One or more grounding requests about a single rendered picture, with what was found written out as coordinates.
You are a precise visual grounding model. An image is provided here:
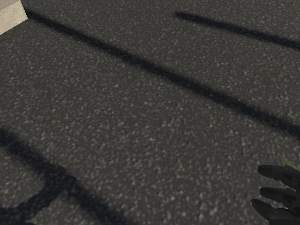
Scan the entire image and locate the robot right hand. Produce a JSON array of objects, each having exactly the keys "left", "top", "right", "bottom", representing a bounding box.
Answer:
[{"left": 251, "top": 164, "right": 300, "bottom": 225}]

